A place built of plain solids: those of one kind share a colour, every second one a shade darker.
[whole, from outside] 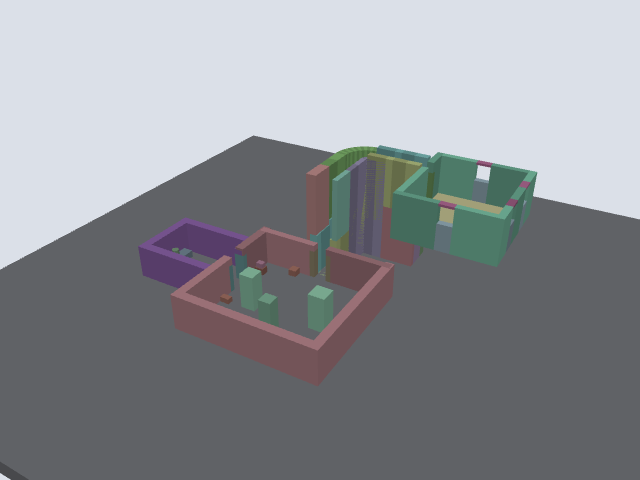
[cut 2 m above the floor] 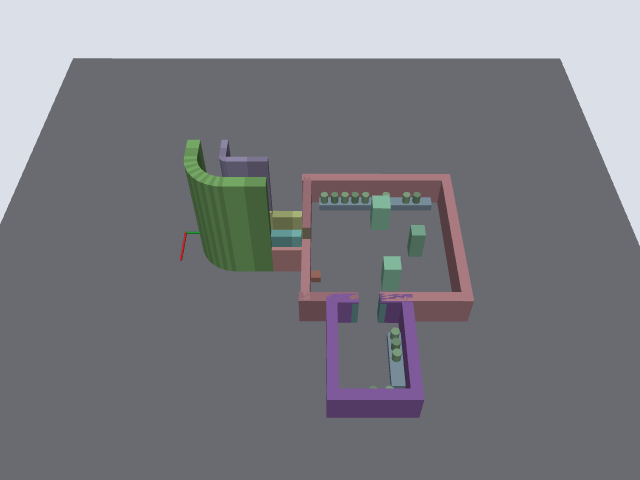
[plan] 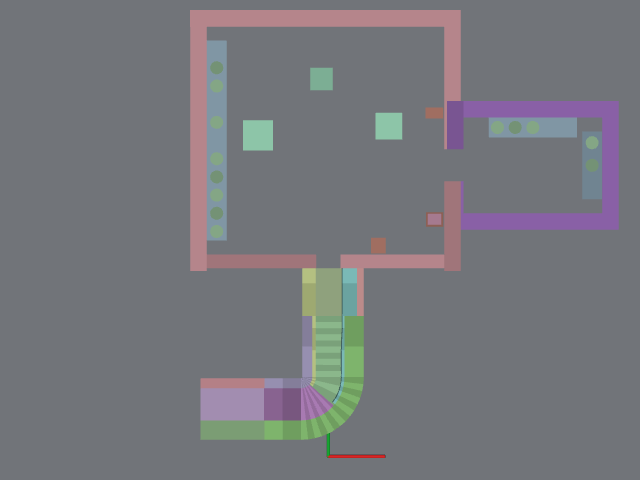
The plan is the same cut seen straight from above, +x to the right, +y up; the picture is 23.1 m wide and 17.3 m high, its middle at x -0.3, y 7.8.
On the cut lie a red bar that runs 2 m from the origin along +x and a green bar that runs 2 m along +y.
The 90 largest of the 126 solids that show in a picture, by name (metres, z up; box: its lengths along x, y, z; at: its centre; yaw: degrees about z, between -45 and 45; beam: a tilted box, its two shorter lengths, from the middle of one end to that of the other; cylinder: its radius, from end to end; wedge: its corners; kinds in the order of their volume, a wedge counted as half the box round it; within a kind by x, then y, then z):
{
 "wall_chamber_1": {"box": [0.6, 9.41, 2.71], "at": [-4.68, 11.38, 1.05]},
 "wall_chamber_2": {"box": [4.45, 0.5, 2.71], "at": [-2.66, 7.03, 1.05]},
 "wall_chamber_3": {"box": [9.76, 0.6, 2.71], "at": [-0.1, 15.79, 1.05]},
 "wall_chamber_4": {"box": [4.24, 0.5, 2.71], "at": [2.56, 7.03, 1.05]},
 "wall_chamber_5": {"box": [0.6, 3.24, 2.71], "at": [4.48, 8.3, 1.05]},
 "wall_chamber_6": {"box": [0.6, 5.02, 2.71], "at": [4.48, 13.58, 1.05]},
 "wall_side_chamber_1": {"box": [0.6, 1.75, 2.56], "at": [4.58, 9.04, 0.98]},
 "wall_side_chamber_2": {"box": [0.6, 1.75, 2.56], "at": [4.58, 11.94, 0.98]},
 "wall_side_chamber_3": {"box": [6.19, 0.6, 2.56], "at": [7.37, 8.47, 0.98]},
 "wall_side_chamber_4": {"box": [6.19, 0.6, 2.56], "at": [7.37, 12.52, 0.98]},
 "wall_side_chamber_5": {"box": [0.6, 4.65, 2.56], "at": [10.17, 10.49, 0.98]},
 "wall_yard_1": {"box": [0.45, 1.75, 3.0], "at": [-10.9, 0.44, 5.73]},
 "wall_yard_2": {"box": [0.45, 1.84, 3.0], "at": [-10.9, 3.19, 5.73]},
 "wall_yard_3": {"box": [0.45, 1.75, 3.0], "at": [-10.9, 5.93, 5.73]},
 "wall_yard_4": {"box": [2.79, 0.45, 3.0], "at": [-9.73, -0.21, 5.73]},
 "wall_yard_5": {"box": [2.79, 0.45, 3.0], "at": [-9.73, 6.58, 5.73]},
 "wall_yard_6": {"box": [2.79, 0.45, 3.0], "at": [-6.0, -0.21, 5.73]},
 "wall_yard_7": {"box": [2.79, 0.45, 3.0], "at": [-6.0, 6.58, 5.73]},
 "wall_yard_8": {"box": [0.45, 1.88, 3.0], "at": [-4.83, 0.5, 5.73]},
 "wall_yard_9": {"box": [0.45, 4.49, 3.0], "at": [-4.83, 4.56, 5.73]},
 "mass_rock_right_1": {"wedge": [[-2.3, 0.6, -0.3], [-2.3, 0.6, 7.14], [-2.3, 1.3, -0.3], [-2.3, 1.3, 7.14], [-1.64, 0.6, -0.3], [-1.64, 0.6, 7.14], [-1.64, 1.3, -0.3], [-1.64, 1.3, 7.14]]},
 "mass_rock_right_2": {"wedge": [[-1.64, 0.6, -0.3], [-1.64, 0.6, 7.14], [-1.64, 1.3, -0.3], [-1.64, 1.3, 7.14], [-0.98, 0.6, -0.3], [-0.98, 0.6, 7.14], [-0.98, 1.3, -0.3], [-0.98, 1.3, 7.14]]},
 "mass_rock_right_3": {"wedge": [[-0.98, 0.6, -0.3], [-0.98, 0.6, 7.14], [-0.98, 1.3, -0.3], [-0.98, 1.3, 7.14], [-0.81, 1.31, -0.3], [-0.81, 1.31, 7.14], [-0.73, 0.61, -0.3], [-0.73, 0.61, 7.14]]},
 "mass_rock_right_4": {"wedge": [[-0.81, 1.31, -0.3], [-0.81, 1.31, 7.14], [-0.73, 0.61, -0.3], [-0.73, 0.61, 7.14], [-0.63, 1.34, -0.3], [-0.63, 1.34, 7.14], [-0.48, 0.65, -0.3], [-0.48, 0.65, 7.14]]},
 "mass_rock_right_5": {"wedge": [[-0.63, 1.34, -0.3], [-0.63, 1.34, 7.14], [-0.48, 0.65, -0.3], [-0.48, 0.65, 7.14], [-0.47, 1.39, -0.3], [-0.47, 1.39, 7.14], [-0.23, 0.72, -0.3], [-0.23, 0.72, 7.14]]},
 "mass_rock_right_6": {"wedge": [[-0.47, 1.39, -0.3], [-0.47, 1.39, 7.14], [-0.3, 1.45, -0.3], [-0.3, 1.45, 7.14], [-0.23, 0.72, -0.3], [-0.23, 0.72, 7.14], [0.0, 0.82, -0.3], [0.0, 0.82, 7.14]]},
 "mass_rock_right_7": {"wedge": [[-0.3, 1.45, -0.3], [-0.3, 1.45, 7.14], [-0.15, 1.54, -0.3], [-0.15, 1.54, 7.14], [0.0, 0.82, -0.3], [0.0, 0.82, 7.14], [0.22, 0.94, -0.3], [0.22, 0.94, 7.14]]},
 "mass_rock_right_8": {"wedge": [[-0.15, 1.54, -0.3], [-0.15, 1.54, 7.14], [-0.01, 1.64, -0.3], [-0.01, 1.64, 7.14], [0.22, 0.94, -0.3], [0.22, 0.94, 7.14], [0.43, 1.09, -0.3], [0.43, 1.09, 7.14]]},
 "mass_rock_right_9": {"wedge": [[-0.01, 1.64, -0.3], [-0.01, 1.64, 7.14], [0.12, 1.76, -0.3], [0.12, 1.76, 7.14], [0.43, 1.09, -0.3], [0.43, 1.09, 7.14], [0.62, 1.26, -0.3], [0.62, 1.26, 7.14]]},
 "mass_rock_right_10": {"wedge": [[0.12, 1.76, -0.3], [0.12, 1.76, 7.14], [0.24, 1.89, -0.3], [0.24, 1.89, 7.14], [0.62, 1.26, -0.3], [0.62, 1.26, 7.14], [0.79, 1.45, -0.3], [0.79, 1.45, 7.14]]},
 "mass_rock_right_11": {"wedge": [[0.24, 1.89, -0.3], [0.24, 1.89, 7.14], [0.34, 2.03, -0.3], [0.34, 2.03, 7.14], [0.79, 1.45, -0.3], [0.79, 1.45, 7.14], [0.93, 1.65, -0.3], [0.93, 1.65, 7.14]]},
 "mass_rock_right_12": {"wedge": [[0.34, 2.03, -0.3], [0.34, 2.03, 7.14], [0.42, 2.18, -0.3], [0.42, 2.18, 7.14], [0.93, 1.65, -0.3], [0.93, 1.65, 7.14], [1.06, 1.88, -0.3], [1.06, 1.88, 7.14]]},
 "mass_rock_right_13": {"wedge": [[0.42, 2.18, -0.3], [0.42, 2.18, 7.14], [0.49, 2.34, -0.3], [0.49, 2.34, 7.14], [1.06, 1.88, -0.3], [1.06, 1.88, 7.14], [1.15, 2.11, -0.3], [1.15, 2.11, 7.14]]},
 "mass_rock_right_14": {"wedge": [[0.49, 2.34, -0.3], [0.49, 2.34, 7.14], [0.54, 2.51, -0.3], [0.54, 2.51, 7.14], [1.15, 2.11, -0.3], [1.15, 2.11, 7.14], [1.22, 2.35, -0.3], [1.22, 2.35, 7.14]]},
 "mass_rock_right_15": {"wedge": [[0.54, 2.51, -0.3], [0.54, 2.51, 7.14], [0.57, 2.68, -0.3], [0.57, 2.68, 7.14], [1.22, 2.35, -0.3], [1.22, 2.35, 7.14], [1.27, 2.61, -0.3], [1.27, 2.61, 7.14]]},
 "mass_rock_right_16": {"wedge": [[0.57, 2.68, -0.3], [0.57, 2.68, 7.14], [0.58, 2.86, -0.3], [0.58, 2.86, 7.14], [1.27, 2.61, -0.3], [1.27, 2.61, 7.14], [1.28, 2.86, -0.3], [1.28, 2.86, 7.14]]},
 "mass_rock_right_17": {"wedge": [[0.58, 2.86, -0.3], [0.58, 2.86, 7.14], [0.58, 3.96, -0.3], [0.58, 3.96, 7.14], [1.28, 2.86, -0.3], [1.28, 2.86, 7.14], [1.28, 3.96, -0.3], [1.28, 3.96, 7.14]]},
 "mass_rock_right_18": {"wedge": [[0.58, 3.96, -0.3], [0.58, 3.96, 7.14], [0.58, 5.06, -0.3], [0.58, 5.06, 7.14], [1.28, 3.96, -0.3], [1.28, 3.96, 7.14], [1.28, 5.06, -0.3], [1.28, 5.06, 7.14]]},
 "mass_under_head_1": {"box": [2.3, 1.18, 4.53], "at": [-3.46, 1.88, 1.97]},
 "mass_rock_right_head_1": {"box": [2.31, 0.7, 7.44], "at": [-3.45, 0.95, 3.42]},
 "floor_yard_1": {"box": [5.62, 6.34, 0.3], "at": [-7.86, 3.19, 4.38]},
 "fill_under_steps_1": {"wedge": [[-2.32, 1.29, -0.3], [-2.32, 1.29, 4.31], [-2.32, 2.47, -0.3], [-2.32, 2.47, 4.31], [-1.65, 1.29, -0.3], [-1.65, 1.29, 3.73], [-1.65, 2.47, -0.3], [-1.65, 2.47, 3.73]]},
 "fill_under_steps_2": {"wedge": [[-1.65, 1.29, -0.3], [-1.65, 1.29, 3.73], [-1.65, 2.47, -0.3], [-1.65, 2.47, 3.73], [-0.98, 1.29, -0.3], [-0.98, 1.29, 3.16], [-0.98, 2.47, -0.3], [-0.98, 2.47, 3.16]]},
 "fill_under_steps_3": {"wedge": [[-0.94, 2.47, -0.3], [-0.94, 2.47, 2.97], [-0.89, 2.48, -0.3], [-0.89, 2.48, 2.97], [-0.81, 1.3, -0.3], [-0.81, 1.3, 2.97], [-0.63, 1.33, -0.3], [-0.63, 1.33, 2.97]]},
 "fill_under_steps_4": {"wedge": [[-0.89, 2.48, -0.3], [-0.89, 2.48, 2.88], [-0.85, 2.49, -0.3], [-0.85, 2.49, 2.88], [-0.63, 1.33, -0.3], [-0.63, 1.33, 2.88], [-0.46, 1.38, -0.3], [-0.46, 1.38, 2.88]]},
 "fill_under_steps_5": {"wedge": [[-0.85, 2.49, -0.3], [-0.85, 2.49, 2.78], [-0.81, 2.51, -0.3], [-0.81, 2.51, 2.78], [-0.46, 1.38, -0.3], [-0.46, 1.38, 2.78], [-0.3, 1.44, -0.3], [-0.3, 1.44, 2.78]]},
 "fill_under_steps_6": {"wedge": [[-0.81, 2.51, -0.3], [-0.81, 2.51, 2.69], [-0.77, 2.53, -0.3], [-0.77, 2.53, 2.69], [-0.3, 1.44, -0.3], [-0.3, 1.44, 2.69], [-0.15, 1.53, -0.3], [-0.15, 1.53, 2.69]]},
 "fill_under_steps_7": {"wedge": [[-0.77, 2.53, -0.3], [-0.77, 2.53, 2.59], [-0.74, 2.55, -0.3], [-0.74, 2.55, 2.59], [-0.15, 1.53, -0.3], [-0.15, 1.53, 2.59], [0.0, 1.63, -0.3], [0.0, 1.63, 2.59]]},
 "fill_under_steps_8": {"wedge": [[-0.74, 2.55, -0.3], [-0.74, 2.55, 2.5], [-0.7, 2.58, -0.3], [-0.7, 2.58, 2.5], [0.0, 1.63, -0.3], [0.0, 1.63, 2.5], [0.13, 1.75, -0.3], [0.13, 1.75, 2.5]]},
 "fill_under_steps_9": {"wedge": [[-0.7, 2.58, -0.3], [-0.7, 2.58, 2.4], [-0.68, 2.62, -0.3], [-0.68, 2.62, 2.4], [0.13, 1.75, -0.3], [0.13, 1.75, 2.4], [0.25, 1.88, -0.3], [0.25, 1.88, 2.4]]},
 "mass_rock_right_foot_1": {"box": [0.7, 1.72, 7.44], "at": [0.93, 5.92, 3.42]},
 "rock_right_1": {"wedge": [[-4.6, 0.87, 4.03], [-4.6, 0.87, 7.44], [-4.6, 1.4, 7.44], [-4.6, 1.43, 4.03], [-3.7, 0.87, 4.03], [-3.7, 0.87, 7.44], [-3.7, 1.4, 7.44], [-3.7, 1.43, 4.03]]},
 "rock_right_2": {"wedge": [[-3.7, 0.87, 4.03], [-3.7, 0.87, 7.44], [-3.7, 1.4, 7.44], [-3.7, 1.43, 4.03], [-2.78, 0.87, 4.03], [-2.78, 0.87, 7.44], [-2.78, 1.39, 7.44], [-2.78, 1.42, 4.03]]},
 "rock_right_3": {"wedge": [[-2.78, 0.87, 4.03], [-2.78, 0.87, 7.44], [-2.78, 1.39, 7.44], [-2.78, 1.42, 4.03], [-2.3, 0.87, 4.03], [-2.3, 0.87, 7.44], [-2.3, 1.39, 7.44], [-2.3, 1.42, 4.03]]},
 "rock_right_4": {"wedge": [[-2.3, 0.87, 2.85], [-2.3, 0.87, 7.44], [-2.3, 1.39, 7.44], [-2.3, 1.43, 2.85], [-0.98, 0.87, 2.85], [-0.98, 0.87, 7.44], [-0.98, 1.38, 7.44], [-0.98, 1.43, 2.85]]},
 "rock_right_5": {"wedge": [[0.44, 2.86, 0.61], [0.45, 3.83, 0.61], [0.48, 2.86, 4.88], [0.48, 3.83, 4.88], [1.0, 2.86, 0.61], [1.0, 2.86, 4.88], [1.0, 3.83, 0.61], [1.0, 3.83, 4.88]]},
 "rock_right_6": {"wedge": [[0.44, 3.83, -0.11], [0.48, 3.83, 4.02], [0.48, 4.63, -0.11], [0.52, 4.63, 4.02], [1.02, 3.83, -0.11], [1.02, 3.83, 4.02], [1.02, 4.63, -0.11], [1.02, 4.63, 4.02]]},
 "rock_right_7": {"wedge": [[0.48, 4.63, -0.5], [0.48, 5.06, -0.5], [0.51, 4.63, 3.3], [0.51, 5.06, 3.3], [1.03, 4.63, -0.5], [1.03, 4.63, 3.3], [1.03, 5.06, -0.5], [1.03, 5.06, 3.3]]},
 "rock_right_8": {"wedge": [[0.48, 5.06, -0.5], [0.48, 6.24, -0.5], [0.51, 5.06, 2.91], [0.51, 6.24, 2.91], [1.03, 5.06, -0.5], [1.03, 5.06, 2.91], [1.03, 6.24, -0.5], [1.03, 6.24, 2.91]]},
 "rock_right_9": {"wedge": [[0.48, 6.24, -0.5], [0.48, 6.78, -0.5], [0.51, 6.24, 2.91], [0.51, 6.78, 2.91], [1.04, 6.24, -0.5], [1.04, 6.24, 2.91], [1.04, 6.78, -0.5], [1.04, 6.78, 2.91]]},
 "rock_left_1": {"wedge": [[-4.6, 2.33, 4.03], [-4.6, 2.33, 7.44], [-4.6, 2.82, 4.03], [-4.6, 2.82, 7.44], [-3.7, 2.33, 4.03], [-3.7, 2.33, 7.44], [-3.7, 2.82, 4.03], [-3.7, 2.82, 7.44]]},
 "rock_left_2": {"wedge": [[-3.7, 2.33, 4.03], [-3.7, 2.33, 7.44], [-3.7, 2.82, 4.03], [-3.7, 2.82, 7.44], [-2.78, 2.33, 4.03], [-2.78, 2.33, 7.44], [-2.78, 2.82, 4.03], [-2.78, 2.82, 7.44]]},
 "rock_left_3": {"wedge": [[-2.78, 2.33, 4.03], [-2.78, 2.33, 7.44], [-2.78, 2.82, 4.03], [-2.78, 2.82, 7.44], [-2.3, 2.33, 4.03], [-2.3, 2.33, 7.44], [-2.3, 2.82, 4.03], [-2.3, 2.82, 7.44]]},
 "rock_left_4": {"wedge": [[-2.3, 2.33, 2.85], [-2.3, 2.33, 7.44], [-2.3, 2.82, 2.85], [-2.3, 2.82, 7.44], [-0.98, 2.33, 2.85], [-0.98, 2.33, 7.44], [-0.98, 2.82, 2.85], [-0.98, 2.82, 7.44]]},
 "rock_left_5": {"wedge": [[-0.94, 2.86, 0.61], [-0.94, 2.86, 4.88], [-0.94, 3.83, 0.61], [-0.94, 3.83, 4.88], [-0.45, 2.86, 0.61], [-0.45, 2.86, 4.88], [-0.45, 3.83, 0.61], [-0.45, 3.83, 4.88]]},
 "rock_left_6": {"wedge": [[-0.94, 3.83, -0.11], [-0.94, 3.83, 4.02], [-0.94, 4.63, -0.11], [-0.94, 4.63, 4.02], [-0.45, 3.83, -0.11], [-0.45, 3.83, 4.02], [-0.45, 4.63, -0.11], [-0.45, 4.63, 4.02]]},
 "rock_left_7": {"wedge": [[-0.94, 4.63, -0.5], [-0.94, 4.63, 3.3], [-0.94, 5.06, -0.5], [-0.94, 5.06, 3.3], [-0.45, 4.63, -0.5], [-0.45, 4.63, 3.3], [-0.45, 5.06, -0.5], [-0.45, 5.06, 3.3]]},
 "rock_left_8": {"wedge": [[-0.94, 5.06, -0.5], [-0.94, 5.06, 2.91], [-0.94, 6.24, -0.5], [-0.94, 6.24, 2.91], [-0.45, 5.06, -0.5], [-0.45, 5.06, 2.91], [-0.45, 6.24, -0.5], [-0.45, 6.24, 2.91]]},
 "rock_left_9": {"wedge": [[-0.94, 6.24, -0.5], [-0.94, 6.24, 2.91], [-0.94, 6.78, -0.5], [-0.94, 6.78, 2.91], [-0.45, 6.24, -0.5], [-0.45, 6.24, 2.91], [-0.45, 6.78, -0.5], [-0.45, 6.78, 2.91]]},
 "pillar_1": {"box": [1.09, 1.09, 2.46], "at": [-2.53, 11.57, 1.18]},
 "pillar_2": {"box": [0.82, 0.82, 2.46], "at": [-0.25, 13.6, 1.18]},
 "pillar_3": {"box": [0.97, 0.97, 2.46], "at": [2.18, 11.9, 1.18]},
 "mass_rock_left_head_1": {"box": [2.31, 0.36, 7.44], "at": [-3.45, 2.64, 3.42]},
 "bench_1": {"box": [0.72, 7.21, 0.54], "at": [-4.02, 11.38, 0.22]},
 "bench_2": {"box": [3.19, 0.72, 0.53], "at": [7.37, 11.86, 0.22]},
 "bench_3": {"box": [0.72, 2.45, 0.54], "at": [9.51, 10.49, 0.22]},
 "mass_rock_left_1": {"wedge": [[-2.3, 2.46, -0.3], [-2.3, 2.46, 7.14], [-2.3, 2.82, -0.3], [-2.3, 2.82, 7.14], [-1.64, 2.46, -0.3], [-1.64, 2.46, 7.14], [-1.64, 2.82, -0.3], [-1.64, 2.82, 7.14]]},
 "mass_rock_left_2": {"wedge": [[-1.64, 2.46, -0.3], [-1.64, 2.46, 7.14], [-1.64, 2.82, -0.3], [-1.64, 2.82, 7.14], [-0.98, 2.46, -0.3], [-0.98, 2.46, 7.14], [-0.98, 2.82, -0.3], [-0.98, 2.82, 7.14]]},
 "mass_rock_left_3": {"wedge": [[-0.94, 2.86, -0.3], [-0.94, 2.86, 7.14], [-0.94, 3.96, -0.3], [-0.94, 3.96, 7.14], [-0.58, 2.86, -0.3], [-0.58, 2.86, 7.14], [-0.58, 3.96, -0.3], [-0.58, 3.96, 7.14]]},
 "mass_rock_left_4": {"wedge": [[-0.94, 3.96, -0.3], [-0.94, 3.96, 7.14], [-0.94, 5.06, -0.3], [-0.94, 5.06, 7.14], [-0.58, 3.96, -0.3], [-0.58, 3.96, 7.14], [-0.58, 5.06, -0.3], [-0.58, 5.06, 7.14]]},
 "mass_rock_left_foot_1": {"box": [0.36, 1.72, 7.44], "at": [-0.76, 5.92, 3.42]},
 "wall_yard_under_light_1": {"box": [0.45, 0.95, 1.75], "at": [-10.9, 1.79, 5.11]},
 "wall_yard_under_light_2": {"box": [0.45, 0.95, 1.75], "at": [-10.9, 4.58, 5.11]},
 "wall_yard_under_light_3": {"box": [0.95, 0.45, 1.75], "at": [-7.86, -0.21, 5.11]},
 "wall_yard_under_light_4": {"box": [0.95, 0.45, 1.75], "at": [-7.86, 6.58, 5.11]},
 "floor_lower_1": {"box": [1.72, 2.08, 0.4], "at": [0.0, 5.74, -0.2]},
 "jamb_side_mouth_1": {"box": [0.7, 0.35, 1.95], "at": [4.53, 9.74, 0.93]},
 "jamb_side_mouth_2": {"box": [0.7, 0.35, 1.95], "at": [4.53, 11.24, 0.93]},
 "jamb_chamber_mouth_1": {"box": [0.35, 0.5, 2.03], "at": [-0.61, 7.03, 0.96]},
 "jamb_chamber_mouth_2": {"box": [0.35, 0.5, 2.03], "at": [0.61, 7.03, 0.96]}
}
